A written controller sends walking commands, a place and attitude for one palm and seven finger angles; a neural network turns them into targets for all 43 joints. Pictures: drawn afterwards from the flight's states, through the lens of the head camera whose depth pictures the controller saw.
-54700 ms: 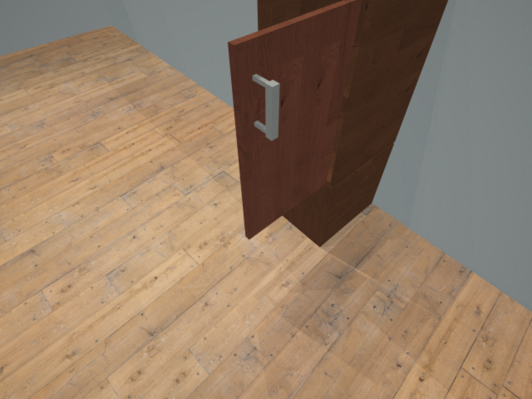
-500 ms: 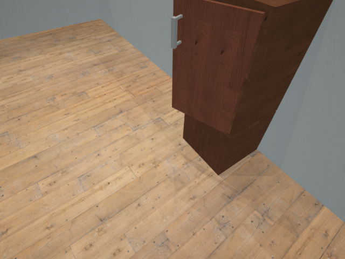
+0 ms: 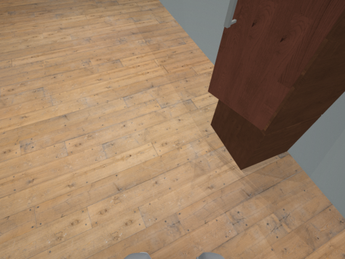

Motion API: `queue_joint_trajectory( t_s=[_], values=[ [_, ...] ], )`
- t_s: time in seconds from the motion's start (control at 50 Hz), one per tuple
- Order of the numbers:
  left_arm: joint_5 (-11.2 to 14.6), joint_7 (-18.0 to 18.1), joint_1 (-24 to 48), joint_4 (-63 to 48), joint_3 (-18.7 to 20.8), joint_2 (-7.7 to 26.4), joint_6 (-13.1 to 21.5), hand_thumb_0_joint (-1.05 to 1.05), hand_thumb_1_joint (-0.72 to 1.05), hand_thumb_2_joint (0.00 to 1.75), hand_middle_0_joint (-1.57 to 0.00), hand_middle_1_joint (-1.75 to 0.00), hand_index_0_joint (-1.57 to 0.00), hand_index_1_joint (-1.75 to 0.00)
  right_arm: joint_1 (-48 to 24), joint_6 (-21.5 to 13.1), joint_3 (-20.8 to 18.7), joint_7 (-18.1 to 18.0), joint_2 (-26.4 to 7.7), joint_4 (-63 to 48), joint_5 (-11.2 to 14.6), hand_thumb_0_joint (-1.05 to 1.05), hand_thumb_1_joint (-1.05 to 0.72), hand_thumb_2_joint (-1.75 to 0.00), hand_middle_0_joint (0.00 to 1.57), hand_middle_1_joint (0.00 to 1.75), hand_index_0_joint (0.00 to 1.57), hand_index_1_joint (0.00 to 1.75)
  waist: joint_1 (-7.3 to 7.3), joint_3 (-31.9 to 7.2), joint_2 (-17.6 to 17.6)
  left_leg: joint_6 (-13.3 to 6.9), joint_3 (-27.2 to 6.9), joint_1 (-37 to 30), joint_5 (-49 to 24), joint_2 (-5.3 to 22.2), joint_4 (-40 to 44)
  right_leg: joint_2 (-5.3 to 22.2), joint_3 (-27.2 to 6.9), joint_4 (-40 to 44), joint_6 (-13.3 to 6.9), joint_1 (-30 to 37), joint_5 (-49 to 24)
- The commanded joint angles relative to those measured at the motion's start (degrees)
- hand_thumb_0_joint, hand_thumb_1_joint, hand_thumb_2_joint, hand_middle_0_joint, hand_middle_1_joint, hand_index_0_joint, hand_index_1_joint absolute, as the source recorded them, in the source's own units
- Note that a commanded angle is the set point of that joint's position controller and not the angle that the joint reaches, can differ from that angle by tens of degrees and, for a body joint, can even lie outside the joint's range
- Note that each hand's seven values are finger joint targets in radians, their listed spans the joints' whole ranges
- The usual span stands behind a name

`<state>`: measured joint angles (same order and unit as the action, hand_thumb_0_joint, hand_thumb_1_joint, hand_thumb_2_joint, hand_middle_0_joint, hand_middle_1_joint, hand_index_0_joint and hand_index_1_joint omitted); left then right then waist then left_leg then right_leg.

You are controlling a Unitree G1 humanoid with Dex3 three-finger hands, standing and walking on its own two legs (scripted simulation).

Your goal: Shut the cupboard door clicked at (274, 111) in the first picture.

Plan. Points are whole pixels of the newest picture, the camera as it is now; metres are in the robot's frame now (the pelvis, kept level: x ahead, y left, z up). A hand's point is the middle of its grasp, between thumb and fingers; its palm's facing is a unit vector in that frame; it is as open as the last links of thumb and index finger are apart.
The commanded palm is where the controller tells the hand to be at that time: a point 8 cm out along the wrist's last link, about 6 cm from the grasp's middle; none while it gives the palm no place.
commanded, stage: walk to a spot facing it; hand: left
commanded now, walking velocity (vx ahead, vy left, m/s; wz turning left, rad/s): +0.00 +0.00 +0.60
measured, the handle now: (234, 8) +0.93 -0.20 +0.13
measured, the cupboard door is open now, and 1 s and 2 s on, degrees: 19 19 19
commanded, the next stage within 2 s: turn to face it in 1.42 s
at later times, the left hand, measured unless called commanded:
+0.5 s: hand out of the picture -0.02 +0.17 -0.14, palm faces +0.32 -0.90 -0.30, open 7.4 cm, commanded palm none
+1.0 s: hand out of the picture +0.04 +0.25 -0.15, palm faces +0.59 -0.76 -0.28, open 7.4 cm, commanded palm none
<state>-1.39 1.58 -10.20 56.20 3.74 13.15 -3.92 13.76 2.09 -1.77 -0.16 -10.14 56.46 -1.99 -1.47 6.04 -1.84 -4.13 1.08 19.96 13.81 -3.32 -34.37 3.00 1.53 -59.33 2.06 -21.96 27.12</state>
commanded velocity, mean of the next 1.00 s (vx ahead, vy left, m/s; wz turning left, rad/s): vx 0.20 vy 0.00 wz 0.56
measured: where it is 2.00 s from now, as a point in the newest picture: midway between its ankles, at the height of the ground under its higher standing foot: (114, 238)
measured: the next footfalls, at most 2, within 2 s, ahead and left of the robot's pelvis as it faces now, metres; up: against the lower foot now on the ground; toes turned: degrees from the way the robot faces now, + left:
right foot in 0.30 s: +0.04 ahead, -0.17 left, +0.00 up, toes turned +14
left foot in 0.66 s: -0.02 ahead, +0.11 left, +0.00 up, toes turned +32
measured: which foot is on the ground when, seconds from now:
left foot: down 0.00-0.30, up 0.32-0.64, down 0.66-0.98, up 1.00-1.00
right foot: up 0.00-0.28, down 0.30-0.64, up 0.66-0.96, down 0.98-1.00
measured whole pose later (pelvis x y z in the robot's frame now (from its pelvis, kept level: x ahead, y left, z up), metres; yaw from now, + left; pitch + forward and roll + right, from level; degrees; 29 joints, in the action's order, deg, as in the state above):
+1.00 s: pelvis +0.10 +0.01 -0.01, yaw +37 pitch +0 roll +2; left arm -2.2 -2.2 -12.6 48.9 4.3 13.9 1.9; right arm 18.5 0.3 -2.4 0.8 -11.7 55.8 -1.4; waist -0.3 3.3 0.2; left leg -1.2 -4.2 10.7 27.9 -1.1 -39.7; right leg 4.1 4.1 -36.0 1.5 -24.0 13.4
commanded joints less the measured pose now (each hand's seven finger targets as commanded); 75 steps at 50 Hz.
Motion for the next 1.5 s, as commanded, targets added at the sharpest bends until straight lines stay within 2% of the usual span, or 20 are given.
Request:
queue_joint_trajectory(
  t_s=[0.0, 0.22, 0.24, 0.28, 0.38, 0.48, 0.58, 0.6, 0.62, 0.64, 0.92, 0.96, 1.0, 1.08, 1.2, 1.34, 1.36, 1.38, 1.4, 1.48],
  values=[
    [0.04, -0.42, 0.15, -6.09, 1.59, 5.44, 2.3, 0.0, 0.9, 0.9, -0.2, -0.3, -0.2, -0.3, 2.73, -1.33, -3.25, -1.64, -12.76, -3.98, 0.21, 0.0, -0.9, -0.9, 0.2, 0.3, 0.2, 0.3, -0.11, -8.64, 6.69, -4.85, -23.47, -9.8, -8.18, 15.85, 18.32, 0.52, -3.95, -1.61, 1.09, -7.29, -4.22],
    [0.36, 0.16, -7.79, -6.83, 2.01, 6.24, 2.01, 0.0, 0.9, 0.9, -0.2, -0.3, -0.2, -0.3, -2.29, 0.77, -5.15, -0.58, -13.67, -7.25, 0.15, 0.0, -0.9, -0.9, 0.2, 0.3, 0.2, 0.3, 2.47, -8.77, 11.22, -1.44, -25.97, 2.12, 4.19, 8.82, 17.65, -5.18, -0.6, 27.98, -0.22, 12.86, -6.11],
    [0.22, 0.35, -10.97, -6.26, 2.52, 7.68, 2.19, 0.0, 0.9, 0.9, -0.2, -0.3, -0.2, -0.3, -3.86, 1.03, -5.15, -0.42, -12.46, -7.94, 0.51, 0.0, -0.9, -0.9, 0.2, 0.3, 0.2, 0.3, 4.04, -8.29, 8.5, 0.99, -23.43, 8.29, 9.27, 5.81, 15.08, -3.18, -1.99, 36.25, -1.24, 19.42, -7.51],
    [-1.2, 0.93, -7.12, -8.61, 3.56, 15.56, 2.6, 0.0, 0.9, 0.9, -0.2, -0.3, -0.2, -0.3, -2.91, 0.94, -5.25, 0.14, -8.13, -9.22, 0.8, 0.0, -0.9, -0.9, 0.2, 0.3, 0.2, 0.3, 3.61, -4.11, -12.37, 7.45, -6.15, 18.19, 17.36, -5.57, -19.65, 24.14, -29.18, 52.66, -12.3, 13.46, 6.92],
    [-0.61, 0.79, 2.36, -10.32, 1.79, 9.0, 4.36, 0.0, 0.9, 0.9, -0.2, -0.3, -0.2, -0.3, -1.96, 1.05, -4.27, 1.81, -8.02, -9.04, 0.89, 0.0, -0.9, -0.9, 0.2, 0.3, 0.2, 0.3, -1.39, -2.98, -8.87, 7.33, -2.87, 13.66, 10.69, 3.83, -31.07, 14.88, -6.28, 40.32, -10.24, 10.99, -25.97],
    [-0.62, -0.32, -8.27, -6.64, 3.04, 12.76, 4.98, 0.0, 0.9, 0.9, -0.2, -0.3, -0.2, -0.3, -10.32, 0.08, -2.84, 2.59, -6.88, -11.63, 0.92, 0.0, -0.9, -0.9, 0.2, 0.3, 0.2, 0.3, 4.63, -4.1, -10.05, 6.59, 3.51, 10.63, 12.92, 3.74, -14.3, 16.79, -3.51, 39.94, -8.79, 19.9, -23.5],
    [-0.36, -1.28, -8.88, -5.9, 3.73, 13.48, 5.28, 0.0, 0.9, 0.9, -0.2, -0.3, -0.2, -0.3, -5.81, -1.63, -2.53, 2.48, -7.69, -10.38, 0.89, 0.0, -0.9, -0.9, 0.2, 0.3, 0.2, 0.3, 2.08, -5.32, -8.26, 4.63, 7.39, -5.43, 8.49, 1.93, 4.54, 16.05, 2.32, 32.21, -5.39, 14.76, -20.8],
    [0.13, -1.56, -8.03, -6.49, 3.59, 12.47, 5.1, 0.0, 0.9, 0.9, -0.2, -0.3, -0.2, -0.3, -0.26, -2.03, -3.28, 2.18, -10.64, -8.88, 0.7, 0.0, -0.9, -0.9, 0.2, 0.3, 0.2, 0.3, -1.24, -7.8, -2.12, 3.11, 4.02, -17.86, 5.84, 3.28, 10.87, 14.28, 6.34, 22.22, -2.7, 6.44, -19.69],
    [0.43, -2.29, -7.07, -8.96, 2.88, 8.05, 4.9, 0.0, 0.9, 0.9, -0.2, -0.3, -0.2, -0.3, 6.35, -2.34, -5.31, 1.58, -18.08, -7.46, -0.12, 0.0, -0.9, -0.9, 0.2, 0.3, 0.2, 0.3, -4.88, -10.95, 16.99, -3.8, -18.81, -30.79, 3.47, 18.51, 13.36, 5.89, 12.08, 4.31, 1.75, -10.47, -3.83],
    [-0.23, -2.47, 1.95, -13.66, 1.27, 6.68, 5.09, 0.0, 0.9, 0.9, -0.2, -0.3, -0.2, -0.3, 14.39, -2.48, -5.88, 0.79, -20.99, -5.09, -0.12, 0.0, -0.9, -0.9, 0.2, 0.3, 0.2, 0.3, -9.1, -9.75, 18.12, -10.78, -31.81, -33.22, -5.65, 27.34, 16.95, 2.83, 6.45, -6.25, 1.51, -23.21, 10.02],
    [-0.45, -3.74, -10.59, -7.41, 2.76, 6.64, 5.8, 0.0, 0.9, 0.9, -0.2, -0.3, -0.2, -0.3, -1.97, -3.74, -3.54, 0.0, -12.6, -6.64, 0.49, 0.0, -0.9, -0.9, 0.2, 0.3, 0.2, 0.3, 5.96, -2.83, 4.94, -3.61, -11.44, 5.74, 12.53, 10.34, 9.71, -1.59, 4.31, 25.24, 1.06, 16.93, -14.72],
    [-1.41, -2.26, -23.97, -5.04, 4.9, 16.08, 7.19, 0.0, 0.9, 0.9, -0.2, -0.3, -0.2, -0.3, -0.26, -4.3, -2.31, 0.41, -5.54, -8.76, 1.72, 0.0, -0.9, -0.9, 0.2, 0.3, 0.2, 0.3, 11.28, -10.62, -24.13, 1.22, -1.5, 20.01, 24.16, -2.87, -28.17, 22.48, -30.64, 47.76, -6.73, 31.28, 13.76],
    [-0.95, -0.97, -13.94, -7.38, 3.95, 13.34, 6.9, 0.0, 0.9, 0.9, -0.2, -0.3, -0.2, -0.3, -1.08, -3.76, -3.15, 1.08, -7.01, -8.72, 0.48, 0.0, -0.9, -0.9, 0.2, 0.3, 0.2, 0.3, 5.52, -4.77, -15.04, 1.28, -6.53, 23.23, 15.48, 3.63, -43.98, 25.16, -37.42, 53.68, -10.62, 17.49, 28.34],
    [-0.92, -0.66, -6.71, -7.24, 2.15, 5.22, 8.3, 0.0, 0.9, 0.9, -0.2, -0.3, -0.2, -0.3, -0.73, -2.61, -2.59, 2.36, -3.96, -5.67, 0.37, 0.0, -0.9, -0.9, 0.2, 0.3, 0.2, 0.3, 0.89, -4.84, -6.72, 3.46, -3.2, 15.86, 2.85, 8.69, -36.24, 17.46, -5.43, 48.9, -7.07, 10.31, -3.86],
    [-0.64, -0.87, -11.64, -3.09, 2.26, 5.59, 8.97, 0.0, 0.9, 0.9, -0.2, -0.3, -0.2, -0.3, -7.5, -2.55, -1.82, 3.55, -1.24, -8.13, 0.49, 0.0, -0.9, -0.9, 0.2, 0.3, 0.2, 0.3, 2.76, -3.17, -4.27, 4.23, 2.59, 16.59, 1.55, 8.42, -15.89, 17.69, 6.92, 46.87, -7.23, 19.09, -23.54],
    [-0.08, -1.14, -9.93, -2.97, 3.06, 9.16, 7.96, 0.0, 0.9, 0.9, -0.2, -0.3, -0.2, -0.3, -1.73, -3.79, -2.66, 3.26, -5.94, -8.02, 0.07, 0.0, -0.9, -0.9, 0.2, 0.3, 0.2, 0.3, -1.98, -6.59, -3.69, 1.01, 8.74, -7.07, 0.51, 2.76, 1.16, 17.86, 14.92, 27.91, -4.52, 15.46, -37.2],
    [0.1, -1.53, -10.06, -3.76, 2.95, 7.92, 7.62, 0.0, 0.9, 0.9, -0.2, -0.3, -0.2, -0.3, 6.17, -3.84, -3.85, 2.64, -10.54, -6.05, -0.14, 0.0, -0.9, -0.9, 0.2, 0.3, 0.2, 0.3, -5.72, -11.75, 3.92, -0.58, 3.4, -21.84, 1.29, 5.19, 4.09, 14.93, 16.16, 13.72, -2.48, 6.58, -29.72],
    [0.52, -2.4, -9.17, -6.65, 2.23, 4.21, 6.95, 0.0, 0.9, 0.9, -0.2, -0.3, -0.2, -0.3, 13.34, -4.06, -5.92, 1.88, -18.83, -5.04, -0.68, 0.0, -0.9, -0.9, 0.2, 0.3, 0.2, 0.3, -8.4, -15.05, 22.95, -7.31, -25.85, -32.6, 0.55, 22.62, 11.69, 4.65, 15.35, -7.34, 1.73, -13.25, 4.52],
    [0.33, -2.24, -1.94, -10.5, 1.39, 5.41, 6.66, 0.0, 0.9, 0.9, -0.2, -0.3, -0.2, -0.3, 15.95, -3.57, -6.0, 0.71, -20.69, -3.89, 0.24, 0.0, -0.9, -0.9, 0.2, 0.3, 0.2, 0.3, -9.78, -14.64, 13.82, -11.44, -34.37, -32.16, -3.46, 28.06, 16.95, 3.23, 4.45, -14.02, 0.53, -20.57, 7.68],
    [-0.61, -2.39, -5.7, -5.84, 1.85, 3.43, 5.68, 0.0, 0.9, 0.9, -0.2, -0.3, -0.2, -0.3, 0.77, -4.91, -2.5, -0.7, -11.06, -7.62, 0.35, 0.0, -0.9, -0.9, 0.2, 0.3, 0.2, 0.3, -0.67, -7.45, 11.28, -5.1, -16.55, -9.74, 0.73, 19.14, 19.35, 6.92, -1.28, -10.42, 0.15, -13.05, -7.89]
  ],
)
